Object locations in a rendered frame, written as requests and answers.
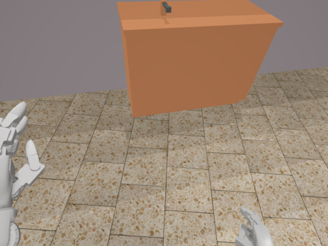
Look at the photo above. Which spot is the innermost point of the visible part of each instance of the right robot hand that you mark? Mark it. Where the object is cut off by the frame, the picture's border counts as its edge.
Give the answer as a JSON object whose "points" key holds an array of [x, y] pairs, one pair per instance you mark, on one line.
{"points": [[257, 236]]}

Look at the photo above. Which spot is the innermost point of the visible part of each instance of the left robot forearm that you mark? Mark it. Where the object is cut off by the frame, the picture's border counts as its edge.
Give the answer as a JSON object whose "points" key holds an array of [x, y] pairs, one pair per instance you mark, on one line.
{"points": [[9, 230]]}

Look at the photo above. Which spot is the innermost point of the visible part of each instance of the tap lever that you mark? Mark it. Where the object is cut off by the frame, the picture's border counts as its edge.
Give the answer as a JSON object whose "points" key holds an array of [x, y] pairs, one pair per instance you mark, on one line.
{"points": [[167, 7]]}

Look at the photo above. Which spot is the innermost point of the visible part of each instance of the counter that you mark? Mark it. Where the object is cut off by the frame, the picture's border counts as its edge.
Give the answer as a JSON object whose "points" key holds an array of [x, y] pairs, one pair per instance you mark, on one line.
{"points": [[203, 54]]}

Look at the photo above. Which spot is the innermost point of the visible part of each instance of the left robot hand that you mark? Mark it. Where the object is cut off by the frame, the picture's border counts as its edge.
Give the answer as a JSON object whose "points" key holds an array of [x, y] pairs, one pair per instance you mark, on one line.
{"points": [[11, 129]]}

